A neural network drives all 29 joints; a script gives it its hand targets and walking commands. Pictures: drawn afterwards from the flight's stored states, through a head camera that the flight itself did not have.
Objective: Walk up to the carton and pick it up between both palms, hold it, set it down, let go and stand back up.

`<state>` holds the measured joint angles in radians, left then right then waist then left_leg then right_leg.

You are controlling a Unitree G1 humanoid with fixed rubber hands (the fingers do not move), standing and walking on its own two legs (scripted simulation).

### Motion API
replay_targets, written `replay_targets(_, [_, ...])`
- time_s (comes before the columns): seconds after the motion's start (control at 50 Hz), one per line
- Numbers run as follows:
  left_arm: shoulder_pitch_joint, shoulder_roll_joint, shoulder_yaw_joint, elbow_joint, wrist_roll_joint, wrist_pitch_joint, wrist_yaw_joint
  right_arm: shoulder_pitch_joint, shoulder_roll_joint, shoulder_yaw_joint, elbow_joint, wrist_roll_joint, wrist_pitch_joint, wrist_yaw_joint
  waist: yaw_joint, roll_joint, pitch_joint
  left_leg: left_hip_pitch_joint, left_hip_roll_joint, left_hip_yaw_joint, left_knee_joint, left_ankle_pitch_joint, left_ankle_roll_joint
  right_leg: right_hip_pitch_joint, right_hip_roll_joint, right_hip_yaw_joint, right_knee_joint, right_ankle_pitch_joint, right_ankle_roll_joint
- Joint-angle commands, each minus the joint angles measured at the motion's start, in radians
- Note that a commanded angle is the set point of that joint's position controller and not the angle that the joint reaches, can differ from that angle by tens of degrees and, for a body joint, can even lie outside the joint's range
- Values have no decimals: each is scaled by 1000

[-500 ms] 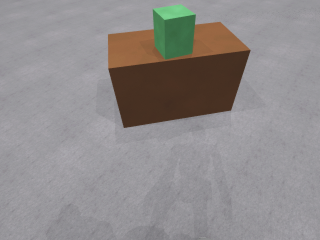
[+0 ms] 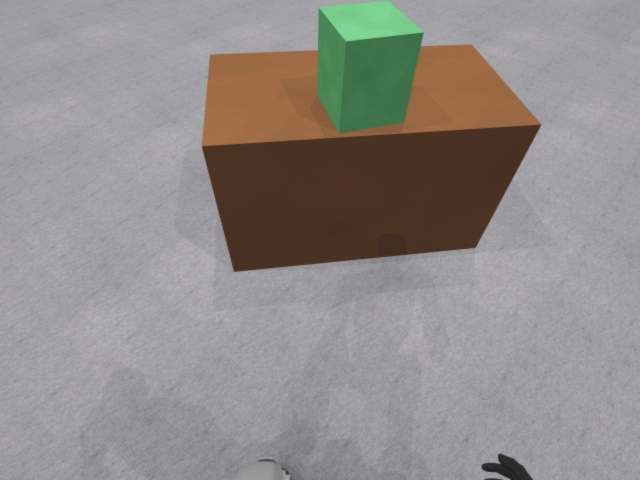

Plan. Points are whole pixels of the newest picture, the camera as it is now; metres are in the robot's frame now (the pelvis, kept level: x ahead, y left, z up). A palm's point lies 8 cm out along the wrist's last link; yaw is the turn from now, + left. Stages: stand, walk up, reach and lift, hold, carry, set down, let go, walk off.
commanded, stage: walk up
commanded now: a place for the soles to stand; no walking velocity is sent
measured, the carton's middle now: (363, 67) +1.13 -0.01 -0.04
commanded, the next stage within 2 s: none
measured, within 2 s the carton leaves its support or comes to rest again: neither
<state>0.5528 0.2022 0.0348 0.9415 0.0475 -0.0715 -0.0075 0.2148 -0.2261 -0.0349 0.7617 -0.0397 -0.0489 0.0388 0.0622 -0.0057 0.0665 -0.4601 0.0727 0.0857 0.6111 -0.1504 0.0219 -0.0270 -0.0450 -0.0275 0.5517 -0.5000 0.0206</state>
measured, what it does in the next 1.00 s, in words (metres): walks ahead: right foot, then left foot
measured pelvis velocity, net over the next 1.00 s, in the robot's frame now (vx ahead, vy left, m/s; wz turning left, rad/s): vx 0.47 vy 0.01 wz -0.08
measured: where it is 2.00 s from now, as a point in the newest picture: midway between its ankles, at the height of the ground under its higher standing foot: (339, 323)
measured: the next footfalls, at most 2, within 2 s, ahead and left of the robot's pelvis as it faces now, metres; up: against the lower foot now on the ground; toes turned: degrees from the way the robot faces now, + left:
right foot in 0.48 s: +0.38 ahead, -0.15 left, +0.00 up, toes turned -9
left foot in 0.96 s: +0.60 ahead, +0.11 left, +0.00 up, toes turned +0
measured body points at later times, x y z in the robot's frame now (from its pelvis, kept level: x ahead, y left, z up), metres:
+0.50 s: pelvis +0.25 -0.02 +0.00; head +0.28 -0.04 +0.45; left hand +0.42 +0.19 -0.10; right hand +0.17 -0.28 -0.14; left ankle +0.12 +0.12 -0.71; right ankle +0.34 -0.14 -0.72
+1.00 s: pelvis +0.47 +0.01 +0.00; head +0.49 +0.02 +0.45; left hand +0.48 +0.28 -0.13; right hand +0.57 -0.24 -0.10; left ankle +0.56 +0.11 -0.72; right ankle +0.35 -0.13 -0.70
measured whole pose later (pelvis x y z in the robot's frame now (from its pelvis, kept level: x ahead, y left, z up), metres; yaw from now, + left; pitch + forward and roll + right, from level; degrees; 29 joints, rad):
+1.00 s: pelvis +0.47 +0.01 +0.00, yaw -5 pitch -2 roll +0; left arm 0.49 0.29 0.03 0.72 0.04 -0.04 -0.02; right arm 0.29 -0.22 -0.02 0.65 -0.06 -0.05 0.04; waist 0.05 -0.04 0.08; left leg -0.42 0.03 0.08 0.67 -0.21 0.02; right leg -0.16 -0.09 -0.03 0.78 -0.51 -0.01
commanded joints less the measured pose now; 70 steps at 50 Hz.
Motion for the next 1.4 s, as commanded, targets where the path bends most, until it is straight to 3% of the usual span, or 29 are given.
replay_targets(0.0, [138, 85, 8, -150, -27, 18, 9, 399, -320, -95, -1, -35, -33, -57, -156, 285, -235, 752, 406, -768, -294, -378, 211, -658, 85, 8, 722, -94, -38])
replay_targets(0.02, [50, 146, 28, -160, -18, 37, 12, 353, -312, -94, -6, -4, -19, -66, -170, 201, -176, 648, 442, -833, -365, -523, 282, -693, 21, 66, 821, -54, -33])
replay_targets(0.04, [-54, 176, 32, -185, -4, 45, 9, 309, -253, -68, -6, 10, -16, -67, -160, 89, -13, 512, 410, -741, -383, -447, 254, -715, -5, 95, 861, 12, -34])
replay_targets(0.06, [-97, 152, 26, -207, 1, 42, 2, 301, -216, -54, -8, 11, -25, -66, -153, 15, 62, 413, 356, -546, -351, -170, 212, -695, -15, 93, 850, 74, -35])
replay_targets(0.1, [-107, 87, 16, -233, -6, 31, -11, 257, -165, -29, -4, 9, -39, -56, -112, 18, 109, 261, 273, -317, -313, 145, 146, -593, -41, 100, 702, 140, -34])
replay_targets(0.14, [-56, 64, 22, -240, -21, 30, -28, 184, -169, -27, -12, 5, -45, -43, -47, 81, 89, 158, 219, -212, -360, -24, 149, -506, -43, 83, 618, 185, -25])
replay_targets(0.22, [-148, 86, 28, -295, -14, 38, -50, 217, -153, -18, 0, 9, -57, -38, -59, 118, 104, 157, 204, -139, -407, -97, 207, -541, -67, 44, 422, 321, -5])
replay_targets(0.3, [-291, 94, 23, -354, -13, 27, -58, 271, -197, -22, -12, 8, -56, -29, -110, 134, 77, 237, 170, -59, -357, -63, 184, -475, -45, -15, 153, 428, -13])
replay_targets(0.36, [-347, 115, 29, -384, -2, 21, -46, 354, -202, -27, -8, 7, -38, -32, -138, 75, 71, 299, 216, -94, -326, 2, 181, -427, -18, -35, 102, 387, -33])
replay_targets(0.4, [-262, 121, 43, -369, 15, 6, -34, 347, -215, -21, -20, 6, -21, -37, -87, 59, 37, 329, 194, -36, -158, 151, 163, -303, 12, -45, -11, 377, -68])
replay_targets(0.42, [-147, 150, 54, -338, 25, -7, -22, 351, -204, -11, -22, 2, -14, -35, -31, -20, -26, 279, 136, 11, 49, 192, 131, -149, 19, -34, -31, 362, -83])
replay_targets(0.44, [10, 208, 74, -297, 35, -11, -8, 405, -157, 4, -38, 0, -9, -33, 24, -135, -165, 184, 83, 45, 318, 83, 89, 57, -45, 92, -7, 275, -121])
replay_targets(0.46, [78, 298, 93, -298, 34, -8, 4, 476, -111, 21, -66, 17, -4, -30, 29, -300, -245, -42, -32, 58, 566, -322, 28, 233, -286, 487, -74, 199, -208])
replay_targets(0.48, [82, 342, 103, -297, -2, 7, 18, 443, -176, 2, -85, 18, 18, -35, 56, -228, -234, -159, -67, -18, 674, -439, 2, 244, -391, 738, -208, 144, -319])
replay_targets(0.5, [45, 328, 98, -298, -22, 15, 27, 353, -220, -14, -105, 9, 31, -36, 56, -146, -186, -201, -20, -76, 739, -382, -7, 182, -404, 766, -255, 93, -328])
replay_targets(0.56, [-105, 249, 59, -326, -19, 15, 31, 270, -151, -12, -132, 10, 22, -20, -8, -45, 33, -118, 28, -123, 695, -240, -5, -150, -286, 372, -246, 424, -218])
replay_targets(0.6, [-156, 198, 44, -308, -17, 5, 15, 288, -108, -5, -135, 18, 17, -5, -58, -48, 63, -66, 19, -113, 605, -197, -22, -228, -189, 225, -243, 507, -199])
replay_targets(0.72, [-94, 191, 34, -279, -19, -26, 2, 217, -81, -5, -151, 8, 22, 14, -60, -173, 62, -87, 36, -64, 361, -19, -53, -222, -154, 98, -268, 606, -231])
replay_targets(0.76, [-98, 210, 41, -281, -16, -22, -3, 158, -79, -7, -173, 5, 17, 16, -45, -202, 28, -36, 43, -53, 214, -27, -53, -195, -153, 85, -246, 488, -233])
replay_targets(0.84, [-43, 254, 43, -290, -6, -6, -1, 71, -96, -22, -204, -9, 6, 7, -11, -137, 3, 60, 10, -28, 36, -69, -5, -153, -212, 129, -174, 456, -234])
replay_targets(0.9, [-50, 231, 24, -305, -12, 12, -1, 257, -140, -50, -148, -27, -17, -12, -96, -3, -50, 332, -45, -6, -89, 2, 24, -236, -153, 55, 98, 440, -168])
replay_targets(0.92, [-10, 179, 6, -317, -10, 14, -5, 381, -192, -69, -106, -28, -29, -21, -144, 139, -150, 512, 33, -138, -93, -17, 64, -337, -74, -26, 359, 351, -116])
replay_targets(0.94, [41, 93, -18, -342, -13, 16, -10, 440, -280, -90, -112, -28, -33, -31, -151, 331, -195, 637, 264, -511, -172, -124, 134, -554, 28, -42, 605, -38, -54])
replay_targets(0.96, [34, 174, 2, -368, -14, 38, 4, 402, -350, -100, -124, -7, -19, -42, -141, 301, -158, 597, 363, -771, -323, -340, 222, -643, 52, 6, 690, -89, -38])
replay_targets(0.98, [-39, 222, 20, -361, -2, 53, 7, 364, -307, -90, -123, 15, -10, -48, -153, 176, -64, 488, 371, -765, -370, -377, 237, -653, -2, 50, 751, -41, -29])
replay_targets(1.02, [-105, 208, 16, -356, -6, 52, 1, 329, -221, -55, -124, 24, -13, -49, -134, 86, 39, 393, 279, -501, -311, 33, 164, -650, -33, 74, 736, 74, -22])
replay_targets(1.08, [-78, 162, 13, -339, -14, 45, -19, 239, -195, -33, -123, 23, -24, -38, -75, 102, 28, 211, 190, -301, -335, 67, 136, -496, -61, 58, 583, 138, -13])
replay_targets(1.28, [-307, 112, 7, -379, -10, 48, -38, 353, -197, -31, -83, 9, -25, -35, -144, 137, 71, 288, 167, -221, -340, -13, 153, -502, -40, -2, 167, 317, -2])
replay_targets(1.38, [-198, 136, 17, -347, -4, 26, -8, 320, -210, -19, -98, 17, 3, -34, -68, 93, 6, 177, 117, -123, -113, 136, 111, -163, 24, -64, 1, 425, -51])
